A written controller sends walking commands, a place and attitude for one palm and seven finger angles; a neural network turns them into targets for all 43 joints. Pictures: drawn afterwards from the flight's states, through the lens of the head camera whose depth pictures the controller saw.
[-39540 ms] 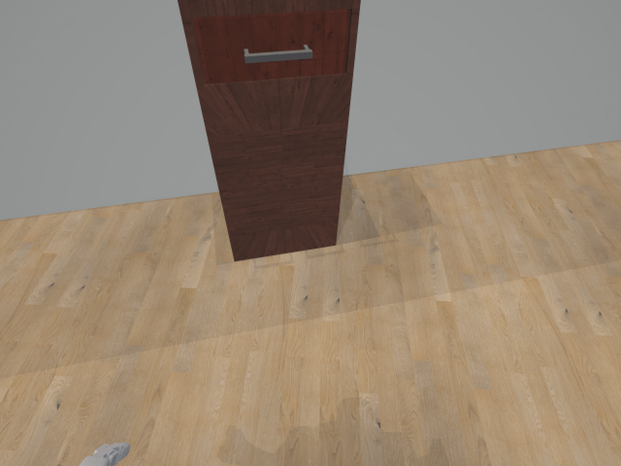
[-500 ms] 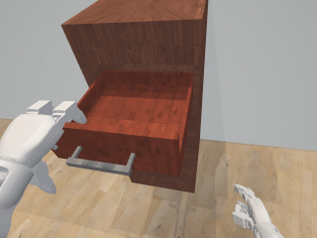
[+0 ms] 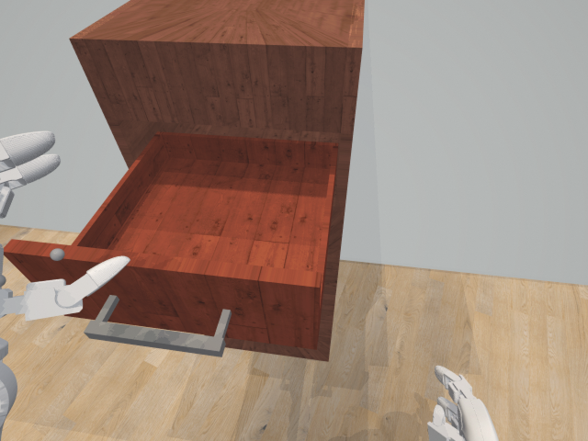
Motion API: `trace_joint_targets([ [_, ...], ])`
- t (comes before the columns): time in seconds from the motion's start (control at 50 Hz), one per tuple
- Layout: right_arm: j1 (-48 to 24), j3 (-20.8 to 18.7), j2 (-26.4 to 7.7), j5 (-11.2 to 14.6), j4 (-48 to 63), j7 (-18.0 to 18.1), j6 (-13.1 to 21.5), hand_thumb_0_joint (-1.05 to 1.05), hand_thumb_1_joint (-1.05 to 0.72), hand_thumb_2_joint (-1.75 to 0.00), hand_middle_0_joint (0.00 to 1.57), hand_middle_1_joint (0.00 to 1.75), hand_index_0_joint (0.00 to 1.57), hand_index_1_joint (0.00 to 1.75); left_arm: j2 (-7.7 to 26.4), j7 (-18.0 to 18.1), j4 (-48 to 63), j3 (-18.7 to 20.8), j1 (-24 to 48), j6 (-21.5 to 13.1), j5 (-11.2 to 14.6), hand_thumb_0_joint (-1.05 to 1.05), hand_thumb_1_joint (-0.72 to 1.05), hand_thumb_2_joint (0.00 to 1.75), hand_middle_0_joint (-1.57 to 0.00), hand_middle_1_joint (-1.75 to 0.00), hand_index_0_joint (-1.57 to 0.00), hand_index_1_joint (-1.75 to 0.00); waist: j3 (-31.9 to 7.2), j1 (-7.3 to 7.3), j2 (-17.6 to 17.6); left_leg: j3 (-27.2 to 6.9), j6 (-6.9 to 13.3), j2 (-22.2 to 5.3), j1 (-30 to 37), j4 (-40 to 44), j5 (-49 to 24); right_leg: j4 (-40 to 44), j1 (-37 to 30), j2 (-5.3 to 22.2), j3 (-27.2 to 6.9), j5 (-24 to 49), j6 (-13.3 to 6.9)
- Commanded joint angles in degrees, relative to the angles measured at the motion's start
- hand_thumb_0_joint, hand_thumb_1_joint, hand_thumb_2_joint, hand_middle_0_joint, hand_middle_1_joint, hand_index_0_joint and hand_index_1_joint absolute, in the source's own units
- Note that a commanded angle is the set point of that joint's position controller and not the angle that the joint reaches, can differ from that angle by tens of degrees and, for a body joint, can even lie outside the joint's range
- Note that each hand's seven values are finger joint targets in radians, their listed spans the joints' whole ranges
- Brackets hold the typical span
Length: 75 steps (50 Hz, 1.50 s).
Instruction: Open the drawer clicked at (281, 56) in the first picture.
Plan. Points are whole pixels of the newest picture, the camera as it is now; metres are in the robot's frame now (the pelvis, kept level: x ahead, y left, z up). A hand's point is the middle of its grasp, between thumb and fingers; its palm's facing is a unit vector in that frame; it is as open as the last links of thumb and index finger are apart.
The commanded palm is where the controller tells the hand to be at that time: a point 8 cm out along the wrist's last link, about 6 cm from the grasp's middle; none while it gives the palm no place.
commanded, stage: draw the hand back to the body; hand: left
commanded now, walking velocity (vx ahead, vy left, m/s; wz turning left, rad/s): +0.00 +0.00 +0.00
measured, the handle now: (161, 324) +0.23 +0.20 +0.07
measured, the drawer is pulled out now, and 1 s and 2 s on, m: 0.30 0.30 0.30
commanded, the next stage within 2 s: step back with the hand held close in 0.50 s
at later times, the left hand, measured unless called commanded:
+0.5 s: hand (29, 266) +0.18 +0.23 +0.26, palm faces +0.52 -0.77 -0.36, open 7.6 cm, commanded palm +0.12 +0.27 +0.26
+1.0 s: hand (6, 311) +0.15 +0.24 +0.24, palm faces +0.42 -0.73 -0.54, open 7.4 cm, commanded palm +0.08 +0.29 +0.26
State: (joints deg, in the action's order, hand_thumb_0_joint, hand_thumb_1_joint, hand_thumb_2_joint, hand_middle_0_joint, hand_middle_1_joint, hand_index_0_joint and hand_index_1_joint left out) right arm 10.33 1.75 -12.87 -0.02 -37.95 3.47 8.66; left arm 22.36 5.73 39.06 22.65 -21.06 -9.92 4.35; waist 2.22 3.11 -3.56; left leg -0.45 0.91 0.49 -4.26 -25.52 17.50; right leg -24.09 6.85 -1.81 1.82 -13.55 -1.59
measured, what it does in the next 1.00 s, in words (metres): shifts its weight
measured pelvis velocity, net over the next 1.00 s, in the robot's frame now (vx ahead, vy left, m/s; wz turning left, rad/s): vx -0.05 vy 0.01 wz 0.01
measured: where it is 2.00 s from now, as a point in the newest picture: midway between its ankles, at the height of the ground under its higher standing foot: outside the picture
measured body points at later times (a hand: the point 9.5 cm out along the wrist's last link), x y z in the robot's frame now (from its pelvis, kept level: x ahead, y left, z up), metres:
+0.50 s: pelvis +0.00 -0.01 +0.00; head -0.02 -0.03 +0.45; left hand +0.15 +0.27 +0.28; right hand +0.21 -0.21 -0.08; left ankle -0.04 +0.11 -0.74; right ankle +0.00 -0.10 -0.74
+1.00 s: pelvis -0.05 +0.01 -0.01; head -0.03 +0.01 +0.44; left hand +0.12 +0.28 +0.26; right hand +0.12 -0.24 -0.09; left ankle -0.04 +0.11 -0.74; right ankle +0.00 -0.10 -0.74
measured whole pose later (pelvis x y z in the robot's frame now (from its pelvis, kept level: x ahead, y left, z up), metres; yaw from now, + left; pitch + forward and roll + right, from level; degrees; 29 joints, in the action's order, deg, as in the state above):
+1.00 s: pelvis -0.05 +0.01 -0.01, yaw +1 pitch +2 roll +0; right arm 11.0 -1.2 -13.7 1.3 -33.0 4.0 2.2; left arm 28.5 7.0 41.7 31.1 -30.5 -12.1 3.9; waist 0.6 -0.9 -0.6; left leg -0.4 2.1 2.1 -17.4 -30.0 14.3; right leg -27.9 19.3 0.0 2.1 -10.2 -0.5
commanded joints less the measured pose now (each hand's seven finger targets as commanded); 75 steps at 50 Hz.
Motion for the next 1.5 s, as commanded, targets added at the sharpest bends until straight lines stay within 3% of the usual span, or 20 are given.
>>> trace_joint_targets([
  [0.0, -8.67, -2.39, -4.68, 0.82, 10.04, 0.14, 2.31, 0.0, -0.9, -0.9, 0.2, 0.3, 0.2, 0.3, 9.27, 1.0, 6.16, 8.62, 4.25, -2.43, 1.08, 0.0, 0.41, 0.69, -0.24, -0.62, -0.24, -0.62, -6.14, 0.76, 1.37, 0.23, -1.03, -2.73, -2.74, 3.31, -20.94, 2.27, -3.61, 2.17, 0.26, 16.52, -0.02],
  [0.04, -9.07, -2.61, -4.93, 1.0, 10.01, 0.19, 1.98, 0.0, -0.9, -0.9, 0.2, 0.3, 0.2, 0.3, 9.02, 0.8, 5.9, 8.64, 4.35, -2.17, 1.22, 0.0, 0.48, 0.72, -0.23, -0.57, -0.23, -0.57, -6.0, 0.69, -1.03, 0.44, -1.09, -2.77, -2.32, 3.22, -20.93, 2.54, -3.22, 2.18, 0.09, 16.46, -0.15],
  [0.14, -9.05, -2.87, -5.1, 0.86, 10.62, 0.28, 1.3, 0.0, -0.9, -0.9, 0.2, 0.3, 0.2, 0.3, 10.1, 0.81, 8.54, 9.42, 3.44, -2.03, 1.45, 0.0, 0.65, 0.8, -0.22, -0.46, -0.22, -0.46, -10.37, 0.82, 0.65, 0.59, -0.73, -2.61, -0.93, 2.16, -23.33, 1.96, -4.99, 2.48, -0.14, 19.81, 0.11],
  [0.28, -8.91, -2.3, -4.43, 0.62, 10.5, 0.47, 1.43, 0.0, -0.9, -0.9, 0.2, 0.3, 0.2, 0.3, 9.77, 1.39, 8.74, 8.49, 4.48, -1.36, 1.01, 0.0, 0.9, 0.9, -0.2, -0.3, -0.2, -0.3, -8.02, 0.57, -1.24, 0.17, -0.76, -2.27, -1.65, 2.41, -20.81, 2.55, -3.45, 2.52, -0.1, 17.45, 0.11],
  [0.58, -10.17, -2.37, -4.28, 0.93, 10.94, 0.42, 1.19, 0.0, -0.9, -0.9, 0.2, 0.3, 0.2, 0.3, 9.81, 1.24, 6.99, 8.53, 5.57, -1.26, 1.33, 0.0, 0.9, 0.9, -0.2, -0.3, -0.2, -0.3, -6.28, 1.07, -0.16, -0.25, -0.33, -2.18, -2.86, 3.34, -13.73, 3.87, -2.28, 2.73, -0.84, 9.84, 0.03],
  [0.6, -6.77, -2.73, -6.59, 1.58, 13.25, -0.02, -0.09, 0.0, -0.9, -0.9, 0.2, 0.3, 0.2, 0.3, 16.79, 1.3, 10.5, 15.07, 9.2, -3.24, 1.06, 0.0, 0.9, 0.9, -0.2, -0.3, -0.2, -0.3, -3.25, -2.48, 2.18, -2.77, 1.12, -3.13, -6.32, 0.87, -11.48, 7.14, 4.81, 6.54, -7.32, 10.31, 0.14],
  [0.62, -6.98, -2.85, -5.8, 1.42, 11.94, 0.05, -0.95, 0.0, -0.9, -0.9, 0.2, 0.3, 0.2, 0.3, 13.65, 0.97, 6.38, 12.72, 5.13, -3.61, 0.69, 0.0, 0.9, 0.9, -0.2, -0.3, -0.2, -0.3, -4.58, -2.58, 4.83, -2.98, 1.1, -2.65, -5.12, -1.24, -10.78, 8.2, 5.77, 8.21, -7.59, 9.93, -0.43],
  [0.72, -6.57, -3.4, -6.1, 1.64, 12.34, 0.08, -2.07, 0.0, -0.9, -0.9, 0.2, 0.3, 0.2, 0.3, 12.38, 1.44, 7.16, 11.12, -0.53, -4.49, 0.08, 0.0, 0.9, 0.9, -0.2, -0.3, -0.2, -0.3, -8.34, -3.3, 4.42, -2.41, 0.65, -2.24, -6.35, -4.15, -10.78, 7.95, 7.3, 11.3, -8.08, 9.68, -1.43],
  [0.74, -6.9, -3.65, -6.37, 1.57, 12.44, 0.25, -2.0, 0.0, -0.9, -0.9, 0.2, 0.3, 0.2, 0.3, 13.66, 1.76, 8.51, 12.57, -1.06, -4.96, 0.14, 0.0, 0.9, 0.9, -0.2, -0.3, -0.2, -0.3, -9.46, -3.13, 1.88, -2.54, 0.5, -2.58, -5.97, -3.12, -12.63, 6.77, 7.32, 10.82, -7.21, 10.87, -1.31],
  [0.8, -6.48, -4.43, -6.62, 1.76, 13.35, 0.43, -2.91, 0.0, -0.9, -0.9, 0.2, 0.3, 0.2, 0.3, 14.5, 2.38, 8.93, 14.39, -4.86, -5.16, 0.22, 0.0, 0.9, 0.9, -0.2, -0.3, -0.2, -0.3, -12.12, -3.18, 3.21, -4.09, 0.73, -4.47, -8.93, -1.13, -17.97, 2.73, 4.04, 8.64, -5.09, 12.96, 0.07],
  [0.86, -6.44, -4.91, -6.9, 1.68, 14.02, 0.64, -3.15, 0.0, -0.9, -0.9, 0.2, 0.3, 0.2, 0.3, 15.55, 2.84, 12.07, 15.97, -6.81, -5.7, 0.21, 0.0, 0.9, 0.9, -0.2, -0.3, -0.2, -0.3, -14.12, -2.95, 0.28, -5.93, 1.05, -6.08, -12.14, 0.76, -20.35, -1.35, 1.01, 6.99, -3.65, 14.9, 0.63],
  [0.96, -5.81, -5.34, -7.19, 1.3, 15.24, 0.84, -2.71, 0.0, -0.9, -0.9, 0.2, 0.3, 0.2, 0.3, 16.44, 3.12, 14.91, 17.45, -8.52, -6.04, -0.06, 0.0, 0.9, 0.9, -0.2, -0.3, -0.2, -0.3, -14.12, -2.62, -1.42, -7.45, 1.43, -7.57, -17.86, 1.88, -20.2, -6.69, -0.79, 5.52, -2.92, 15.06, 0.77],
  [1.04, -4.86, -5.46, -7.82, 0.9, 14.96, 0.94, -1.91, 0.0, -0.9, -0.9, 0.2, 0.3, 0.2, 0.3, 16.51, 3.43, 14.66, 17.86, -6.61, -6.31, -0.48, 0.0, 0.9, 0.9, -0.2, -0.3, -0.2, -0.3, -11.89, -2.64, -3.29, -7.94, 1.89, -8.23, -22.14, 3.01, -13.22, -8.76, 0.61, 5.13, -3.43, 10.03, 0.6],
  [1.18, -3.41, -4.9, -7.53, 0.92, 14.21, 1.13, -0.65, 0.0, -0.9, -0.9, 0.2, 0.3, 0.2, 0.3, 14.66, 3.91, 8.77, 16.0, 1.82, -6.81, -1.4, 0.0, 0.9, 0.9, -0.2, -0.3, -0.2, -0.3, -5.56, -3.83, 1.2, -7.05, 2.94, -7.1, -30.82, 2.36, 10.87, -6.37, 5.08, 6.71, -7.99, -3.29, 0.12],
  [1.28, -3.18, -4.64, -7.47, 0.85, 13.32, 1.02, -0.76, 0.0, -0.9, -0.9, 0.2, 0.3, 0.2, 0.3, 14.54, 4.54, 8.97, 13.46, 5.04, -7.19, -1.98, 0.0, 0.9, 0.9, -0.2, -0.3, -0.2, -0.3, -4.53, -4.17, 7.95, -3.29, 0.86, -1.79, -18.19, -12.06, 11.03, 8.97, 22.45, 12.8, -13.9, -21.83, -2.35],
  [1.34, -3.39, -4.4, -7.11, 0.61, 12.51, 1.04, -1.15, 0.0, -0.9, -0.9, 0.2, 0.3, 0.2, 0.3, 16.31, 5.12, 10.66, 14.97, 3.53, -7.3, -1.79, 0.0, 0.9, 0.9, -0.2, -0.3, -0.2, -0.3, -8.03, -4.09, 9.79, -0.88, 0.34, -0.77, -11.57, -15.51, 6.45, 9.93, 24.88, 15.09, -11.76, -19.49, -3.14],
  [1.36, -3.24, -4.08, -6.86, 0.64, 12.77, 1.03, -1.38, 0.0, -0.9, -0.9, 0.2, 0.3, 0.2, 0.3, 15.57, 5.13, 11.3, 14.55, 2.4, -7.29, -1.6, 0.0, 0.9, 0.9, -0.2, -0.3, -0.2, -0.3, -8.73, -4.21, 8.44, -2.26, 0.76, -1.77, -12.77, -11.09, 6.77, 7.02, 22.46, 13.99, -9.3, -16.96, -2.56],
  [1.4, -3.76, -4.42, -7.61, 0.5, 13.76, 1.33, -1.42, 0.0, -0.9, -0.9, 0.2, 0.3, 0.2, 0.3, 16.03, 5.22, 13.54, 15.93, 0.78, -7.92, -1.44, 0.0, 0.9, 0.9, -0.2, -0.3, -0.2, -0.3, -7.89, -4.1, -0.67, -8.57, 2.72, -6.13, -20.01, -0.63, 11.08, -2.82, 18.33, 8.51, -6.09, -15.06, -0.49],
  [1.44, -4.87, -4.93, -7.53, 0.03, 14.4, 1.5, -0.61, 0.0, -0.9, -0.9, 0.2, 0.3, 0.2, 0.3, 17.31, 5.64, 16.49, 19.03, 0.49, -9.11, -1.9, 0.0, 0.9, 0.9, -0.2, -0.3, -0.2, -0.3, -9.26, -3.31, -13.8, -19.5, 6.68, -16.41, -34.15, 13.76, 17.39, -25.86, 6.14, 0.51, -1.32, -9.39, 1.75],
  [1.48, -3.2, -5.51, -5.96, -1.14, 13.3, 1.23, 1.01, 0.0, -0.9, -0.9, 0.2, 0.3, 0.2, 0.3, 17.22, 5.46, 18.0, 19.18, 2.27, -9.81, -1.85, 0.0, 0.9, 0.9, -0.2, -0.3, -0.2, -0.3, -11.18, -3.81, -9.8, -20.31, 8.23, -19.24, -30.31, 13.57, 4.77, -38.71, 9.51, -0.72, -4.27, -15.24, 1.62],
])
